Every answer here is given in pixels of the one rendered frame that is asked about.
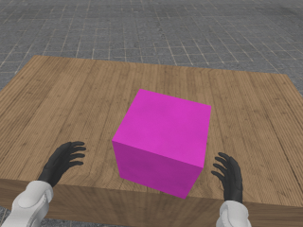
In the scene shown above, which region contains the right robot forearm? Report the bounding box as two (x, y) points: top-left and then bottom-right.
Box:
(216, 201), (252, 227)

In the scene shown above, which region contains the carton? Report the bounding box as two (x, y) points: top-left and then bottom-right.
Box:
(112, 89), (211, 199)

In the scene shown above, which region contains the pedestal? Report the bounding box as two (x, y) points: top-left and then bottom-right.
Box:
(0, 55), (303, 227)

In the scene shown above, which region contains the left robot forearm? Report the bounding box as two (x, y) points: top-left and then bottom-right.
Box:
(1, 181), (54, 227)

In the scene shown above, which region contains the robot right hand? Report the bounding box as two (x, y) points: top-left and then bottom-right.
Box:
(211, 152), (243, 204)

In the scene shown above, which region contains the robot left hand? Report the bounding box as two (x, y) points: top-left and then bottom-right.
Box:
(37, 141), (86, 187)

